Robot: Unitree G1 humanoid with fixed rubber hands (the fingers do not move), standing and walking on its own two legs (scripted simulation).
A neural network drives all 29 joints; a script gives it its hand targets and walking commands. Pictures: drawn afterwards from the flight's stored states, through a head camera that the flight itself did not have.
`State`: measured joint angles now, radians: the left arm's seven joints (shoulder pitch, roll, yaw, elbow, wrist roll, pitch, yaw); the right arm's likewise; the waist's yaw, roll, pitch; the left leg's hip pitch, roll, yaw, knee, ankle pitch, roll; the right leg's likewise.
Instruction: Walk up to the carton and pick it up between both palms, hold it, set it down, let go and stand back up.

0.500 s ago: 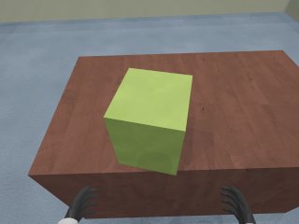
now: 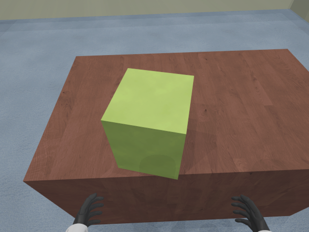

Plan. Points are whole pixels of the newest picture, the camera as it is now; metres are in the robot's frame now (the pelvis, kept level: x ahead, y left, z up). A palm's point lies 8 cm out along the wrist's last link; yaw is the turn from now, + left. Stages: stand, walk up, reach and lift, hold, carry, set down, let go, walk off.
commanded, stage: let go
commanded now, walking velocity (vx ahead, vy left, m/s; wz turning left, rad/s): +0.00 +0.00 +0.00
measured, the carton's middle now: (153, 125) +0.42 +0.04 +0.01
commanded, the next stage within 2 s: stand in 0.16 s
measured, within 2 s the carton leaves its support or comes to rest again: neither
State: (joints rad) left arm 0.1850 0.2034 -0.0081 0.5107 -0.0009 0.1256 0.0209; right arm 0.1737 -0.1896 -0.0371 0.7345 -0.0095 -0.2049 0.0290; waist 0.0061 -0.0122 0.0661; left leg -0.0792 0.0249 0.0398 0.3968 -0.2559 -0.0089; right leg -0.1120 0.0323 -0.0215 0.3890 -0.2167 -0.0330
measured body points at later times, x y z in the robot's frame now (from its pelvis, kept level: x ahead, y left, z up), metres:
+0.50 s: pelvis -0.01 +0.01 +0.00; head -0.01 +0.00 +0.45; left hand +0.08 +0.28 -0.11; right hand +0.09 -0.24 -0.13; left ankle -0.02 +0.12 -0.74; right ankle +0.00 -0.10 -0.74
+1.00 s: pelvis -0.04 +0.02 +0.00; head -0.05 +0.01 +0.45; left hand +0.00 +0.28 -0.13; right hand +0.02 -0.24 -0.14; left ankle -0.02 +0.12 -0.74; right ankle +0.00 -0.10 -0.74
